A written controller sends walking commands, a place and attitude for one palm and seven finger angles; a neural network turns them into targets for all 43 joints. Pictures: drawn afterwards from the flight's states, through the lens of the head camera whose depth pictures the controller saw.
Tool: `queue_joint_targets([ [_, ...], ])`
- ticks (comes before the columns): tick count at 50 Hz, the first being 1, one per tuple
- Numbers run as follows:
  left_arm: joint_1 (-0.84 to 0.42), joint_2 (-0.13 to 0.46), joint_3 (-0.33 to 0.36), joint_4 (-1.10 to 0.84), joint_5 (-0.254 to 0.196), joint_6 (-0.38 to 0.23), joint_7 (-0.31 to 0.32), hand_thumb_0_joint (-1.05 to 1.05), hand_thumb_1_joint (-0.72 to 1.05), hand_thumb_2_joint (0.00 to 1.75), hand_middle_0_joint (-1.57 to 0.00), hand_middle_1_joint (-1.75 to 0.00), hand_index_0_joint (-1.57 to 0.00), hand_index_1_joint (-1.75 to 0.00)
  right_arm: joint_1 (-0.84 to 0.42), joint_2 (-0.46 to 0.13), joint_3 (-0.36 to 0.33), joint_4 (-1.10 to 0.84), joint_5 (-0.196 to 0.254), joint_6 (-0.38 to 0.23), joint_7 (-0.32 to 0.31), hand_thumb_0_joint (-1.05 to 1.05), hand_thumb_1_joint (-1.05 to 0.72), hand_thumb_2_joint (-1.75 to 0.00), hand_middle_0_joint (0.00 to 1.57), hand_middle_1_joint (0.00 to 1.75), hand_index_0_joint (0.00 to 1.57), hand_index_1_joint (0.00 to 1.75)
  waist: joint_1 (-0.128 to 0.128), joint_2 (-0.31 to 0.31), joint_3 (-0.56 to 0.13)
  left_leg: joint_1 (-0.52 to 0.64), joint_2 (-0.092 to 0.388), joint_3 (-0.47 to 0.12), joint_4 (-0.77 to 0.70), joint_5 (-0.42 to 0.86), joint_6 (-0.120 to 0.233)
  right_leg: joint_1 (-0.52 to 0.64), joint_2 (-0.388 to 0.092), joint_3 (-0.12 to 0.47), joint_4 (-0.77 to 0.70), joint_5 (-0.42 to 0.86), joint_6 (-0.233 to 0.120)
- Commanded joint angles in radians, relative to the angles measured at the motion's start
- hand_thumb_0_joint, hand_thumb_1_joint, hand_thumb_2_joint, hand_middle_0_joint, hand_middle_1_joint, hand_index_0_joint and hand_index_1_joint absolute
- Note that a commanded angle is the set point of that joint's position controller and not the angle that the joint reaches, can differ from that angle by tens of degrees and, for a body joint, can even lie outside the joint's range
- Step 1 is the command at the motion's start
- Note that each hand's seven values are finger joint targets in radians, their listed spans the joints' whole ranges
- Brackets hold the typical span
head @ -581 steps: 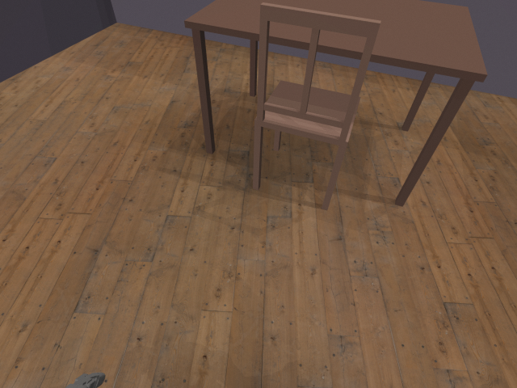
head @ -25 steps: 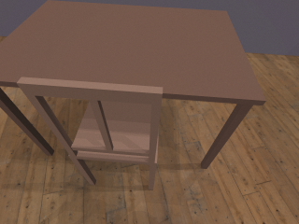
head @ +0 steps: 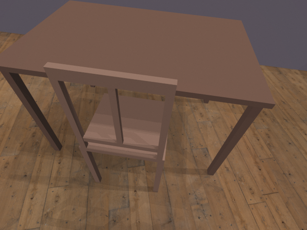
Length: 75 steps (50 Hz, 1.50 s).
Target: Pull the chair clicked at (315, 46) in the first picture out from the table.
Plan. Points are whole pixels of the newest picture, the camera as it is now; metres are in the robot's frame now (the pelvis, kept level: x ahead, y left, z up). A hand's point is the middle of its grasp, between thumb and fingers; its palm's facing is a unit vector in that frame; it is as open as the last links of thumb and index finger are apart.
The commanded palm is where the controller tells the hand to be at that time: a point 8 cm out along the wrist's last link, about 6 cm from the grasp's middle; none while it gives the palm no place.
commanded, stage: come to a stop and stand still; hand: left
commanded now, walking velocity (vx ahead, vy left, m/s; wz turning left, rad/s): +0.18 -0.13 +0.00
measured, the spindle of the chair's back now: (116, 118) +0.49 +0.19 -0.07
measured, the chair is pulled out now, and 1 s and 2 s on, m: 0.00 0.00 0.00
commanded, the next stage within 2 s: look again from close up in 1.02 s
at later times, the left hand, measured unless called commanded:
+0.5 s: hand out of the picture -0.01 +0.17 -0.17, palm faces +0.00 -0.98 -0.20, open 7.4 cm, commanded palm none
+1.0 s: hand out of the picture -0.05 +0.08 -0.17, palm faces +0.09 -0.99 -0.14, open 7.3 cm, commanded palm none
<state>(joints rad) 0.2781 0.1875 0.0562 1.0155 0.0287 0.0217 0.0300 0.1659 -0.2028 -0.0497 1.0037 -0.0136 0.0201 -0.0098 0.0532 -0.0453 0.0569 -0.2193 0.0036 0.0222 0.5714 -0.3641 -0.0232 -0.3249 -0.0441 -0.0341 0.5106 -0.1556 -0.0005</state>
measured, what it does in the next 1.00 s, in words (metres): steps on the spot: right foot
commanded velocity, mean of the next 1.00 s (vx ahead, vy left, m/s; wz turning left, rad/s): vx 0.04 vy -0.05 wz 0.00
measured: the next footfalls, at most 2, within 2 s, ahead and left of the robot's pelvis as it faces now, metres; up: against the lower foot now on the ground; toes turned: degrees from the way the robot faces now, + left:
right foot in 0.50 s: -0.01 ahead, -0.13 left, +0.00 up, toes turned -2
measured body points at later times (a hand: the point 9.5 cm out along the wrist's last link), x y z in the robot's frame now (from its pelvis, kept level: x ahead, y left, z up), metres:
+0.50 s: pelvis -0.03 -0.01 +0.00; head +0.00 -0.01 +0.45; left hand -0.01 +0.22 -0.15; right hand -0.11 -0.22 -0.15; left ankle +0.00 +0.12 -0.73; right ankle -0.06 -0.13 -0.74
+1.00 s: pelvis +0.00 -0.06 +0.01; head +0.00 -0.06 +0.46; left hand -0.05 +0.14 -0.15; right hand +0.01 -0.29 -0.15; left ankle +0.00 +0.11 -0.73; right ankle -0.05 -0.13 -0.73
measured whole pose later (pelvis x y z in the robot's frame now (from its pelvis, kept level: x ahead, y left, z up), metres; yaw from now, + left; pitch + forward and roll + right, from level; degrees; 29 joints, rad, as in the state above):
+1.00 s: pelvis +0.00 -0.06 +0.01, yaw +0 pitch -1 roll +0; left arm 0.36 0.09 0.01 1.15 0.01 -0.02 0.04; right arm 0.24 -0.15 -0.02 1.14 -0.01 0.01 -0.05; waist 0.02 0.00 0.03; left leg -0.17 0.10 0.00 0.42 -0.22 -0.09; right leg -0.09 0.05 -0.06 0.41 -0.30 -0.07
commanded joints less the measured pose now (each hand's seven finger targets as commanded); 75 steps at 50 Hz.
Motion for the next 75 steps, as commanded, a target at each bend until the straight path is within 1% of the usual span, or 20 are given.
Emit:
queue_joint_targets([
  [1,-0.009,0.054,0.008,-0.059,-0.01,0.001,-0.01,0.0,0.9,0.9,-0.2,-0.3,-0.2,-0.3,0.2,-0.117,-0.009,0.023,-0.018,-0.023,-0.013,0.0,-0.9,-0.9,0.2,0.3,0.2,0.3,-0.083,0.284,0.013,0.105,0.228,-0.296,-0.403,-0.292,0.08,-0.222,0.022,0.029,0.078,-0.388,0.004],
  [2,-0.022,0.051,0.01,-0.06,-0.007,0.001,-0.009,0.0,0.9,0.9,-0.2,-0.3,-0.2,-0.3,0.149,-0.152,-0.009,-0.003,-0.02,-0.014,-0.014,0.0,-0.9,-0.9,0.2,0.3,0.2,0.3,-0.08,0.326,0.103,-0.118,0.332,-0.409,-0.518,-0.436,0.15,-0.163,0.039,-0.009,0.241,-0.33,0.011],
  [3,-0.022,0.06,0.011,-0.031,0.005,0.005,-0.009,0.0,0.9,0.9,-0.2,-0.3,-0.2,-0.3,0.084,-0.126,0.001,-0.012,-0.017,-0.019,-0.013,0.0,-0.9,-0.9,0.2,0.3,0.2,0.3,-0.058,0.329,0.137,-0.259,0.319,-0.407,-0.569,-0.467,0.154,-0.082,0.004,0.052,0.329,-0.258,0.005],
  [5,0.071,0.059,0.018,-0.004,0.011,0.005,-0.023,0.0,0.9,0.9,-0.2,-0.3,-0.2,-0.3,0.057,-0.107,0.008,-0.019,-0.012,-0.031,-0.02,0.0,-0.9,-0.9,0.2,0.3,0.2,0.3,-0.016,0.217,0.148,-0.232,0.277,-0.34,-0.526,-0.361,0.151,-0.127,0.023,0.047,0.483,-0.204,0.003],
  [10,0.088,0.052,0.017,0.013,0.007,-0.006,-0.028,0.0,0.9,0.9,-0.2,-0.3,-0.2,-0.3,0.2,-0.076,0.005,0.028,-0.01,-0.051,-0.037,0.0,-0.9,-0.9,0.2,0.3,0.2,0.3,-0.06,0.154,0.078,0.001,0.241,-0.249,-0.446,-0.121,0.123,-0.277,0.022,0.06,0.598,-0.127,0.019],
  [19,0.008,0.01,-0.006,-0.018,-0.008,-0.011,-0.029,0.0,0.9,0.9,-0.2,-0.3,-0.2,-0.3,0.263,-0.082,-0.004,0.081,-0.022,-0.047,-0.04,0.0,-0.9,-0.9,0.2,0.3,0.2,0.3,-0.098,0.226,-0.03,0.024,0.259,-0.261,-0.367,0.056,0.18,-0.063,-0.001,0.008,0.196,-0.305,0.01],
  [22,0.122,-0.016,-0.013,0.045,-0.014,-0.024,-0.018,0.0,0.9,0.9,-0.2,-0.3,-0.2,-0.3,0.245,-0.073,-0.003,0.1,-0.013,-0.038,-0.037,0.0,-0.9,-0.9,0.2,0.3,0.2,0.3,-0.047,0.193,-0.089,-0.03,0.195,-0.209,-0.278,0.062,0.124,0.149,0.04,-0.031,-0.064,-0.147,0.01],
  [24,0.143,0.048,-0.01,0.072,-0.015,-0.038,-0.002,0.0,0.9,0.9,-0.2,-0.3,-0.2,-0.3,0.262,0.001,0.011,0.109,0.003,-0.039,-0.029,0.0,-0.9,-0.9,0.2,0.3,0.2,0.3,-0.039,0.025,-0.074,-0.192,0.097,-0.096,-0.159,0.064,0.037,0.325,-0.075,0.105,-0.2,-0.1,-0.012],
  [26,0.11,0.093,-0.008,0.074,-0.02,-0.043,0.001,0.0,0.9,0.9,-0.2,-0.3,-0.2,-0.3,0.238,0.055,0.031,0.095,-0.004,-0.037,-0.025,0.0,-0.9,-0.9,0.2,0.3,0.2,0.3,-0.052,-0.126,-0.004,-0.148,0.039,0.015,-0.079,0.024,-0.002,0.158,-0.228,0.217,-0.282,-0.122,-0.091],
  [28,0.061,0.059,-0.016,0.077,-0.022,-0.058,0.001,0.0,0.9,0.9,-0.2,-0.3,-0.2,-0.3,0.253,0.059,0.032,0.125,-0.014,-0.035,-0.027,0.0,-0.9,-0.9,0.2,0.3,0.2,0.3,-0.066,-0.158,0.013,-0.059,0.053,0.009,-0.082,0.165,-0.007,0.101,-0.147,0.158,-0.229,0.068,-0.087],
  [35,0.1,0.027,-0.029,0.102,-0.025,-0.052,0.005,0.0,0.9,0.9,-0.2,-0.3,-0.2,-0.3,0.242,0.031,0.035,0.151,-0.002,-0.034,-0.038,0.0,-0.9,-0.9,0.2,0.3,0.2,0.3,-0.058,0.057,0.058,0.035,0.1,-0.013,-0.164,0.345,-0.005,0.1,-0.06,0.085,-0.186,0.159,-0.03],
  [55,0.154,0.024,-0.029,0.118,-0.017,-0.053,0.009,0.0,0.9,0.9,-0.2,-0.3,-0.2,-0.3,0.13,-0.002,0.03,0.119,0.004,-0.024,-0.044,0.0,-0.9,-0.9,0.2,0.3,0.2,0.3,-0.052,0.042,0.026,0.103,0.103,0.0,-0.171,0.302,-0.012,0.125,-0.06,0.093,-0.219,0.201,-0.012],
  [56,0.24,0.058,-0.022,0.146,0.0,-0.088,0.053,0.0,0.9,0.9,-0.2,-0.3,-0.2,-0.3,0.015,-0.027,0.027,0.043,0.011,-0.041,-0.026,0.0,-0.9,-0.9,0.2,0.3,0.2,0.3,-0.003,-0.012,0.052,-0.071,0.072,0.046,0.107,0.149,-0.019,0.146,-0.152,0.236,-0.205,0.784,0.086],
  [57,0.219,0.1,-0.017,0.097,0.004,-0.097,0.05,0.0,0.9,0.9,-0.2,-0.3,-0.2,-0.3,0.071,0.022,0.027,-0.001,0.007,-0.031,-0.021,0.0,-0.9,-0.9,0.2,0.3,0.2,0.3,-0.059,-0.029,-0.012,-0.127,0.038,-0.025,0.165,0.006,0.018,0.228,-0.189,0.215,-0.129,0.949,0.056],
  [58,0.187,0.082,-0.021,0.077,0.002,-0.094,0.045,0.0,0.9,0.9,-0.2,-0.3,-0.2,-0.3,0.082,0.013,0.021,0.0,0.005,-0.033,-0.023,0.0,-0.9,-0.9,0.2,0.3,0.2,0.3,-0.065,0.06,-0.046,-0.141,0.044,-0.011,0.166,-0.003,0.035,0.269,-0.181,0.176,-0.093,0.943,-0.012],
  [60,0.153,0.082,-0.023,0.054,0.004,-0.088,0.038,0.0,0.9,0.9,-0.2,-0.3,-0.2,-0.3,0.118,0.027,0.029,-0.007,0.011,-0.04,-0.016,0.0,-0.9,-0.9,0.2,0.3,0.2,0.3,-0.07,-0.005,-0.127,-0.079,0.037,0.019,0.037,0.024,0.027,0.299,-0.143,0.116,-0.058,0.759,-0.098],
  [62,0.129,0.054,-0.035,0.041,-0.006,-0.076,0.035,0.0,0.9,0.9,-0.2,-0.3,-0.2,-0.3,0.159,0.007,0.028,0.007,0.01,-0.05,-0.018,0.0,-0.9,-0.9,0.2,0.3,0.2,0.3,-0.082,-0.053,-0.132,0.027,0.047,-0.003,-0.096,0.196,0.034,0.228,-0.082,0.086,-0.009,0.49,-0.072],
  [64,0.136,0.014,-0.042,0.035,-0.01,-0.058,0.034,0.0,0.9,0.9,-0.2,-0.3,-0.2,-0.3,0.179,-0.038,0.026,0.015,0.002,-0.061,-0.024,0.0,-0.9,-0.9,0.2,0.3,0.2,0.3,-0.062,0.047,-0.1,0.053,0.13,-0.065,-0.085,0.436,0.07,0.145,-0.03,0.063,-0.03,0.141,-0.046],
  [66,0.126,0.025,-0.041,0.031,-0.01,-0.046,0.029,0.0,0.9,0.9,-0.2,-0.3,-0.2,-0.3,0.154,-0.043,0.032,0.019,-0.002,-0.053,-0.027,0.0,-0.9,-0.9,0.2,0.3,0.2,0.3,-0.054,0.139,-0.004,0.0,0.127,-0.082,-0.114,0.387,0.079,0.109,-0.011,0.065,-0.05,-0.022,-0.046],
  [75,0.088,0.064,-0.048,0.015,-0.01,-0.029,0.009,0.0,0.9,0.9,-0.2,-0.3,-0.2,-0.3,0.133,-0.079,0.039,0.007,-0.005,-0.051,-0.018,0.0,-0.9,-0.9,0.2,0.3,0.2,0.3,-0.037,0.085,0.079,-0.095,0.115,-0.144,-0.285,0.022,0.089,0.092,-0.011,0.06,-0.062,-0.148,-0.033],
])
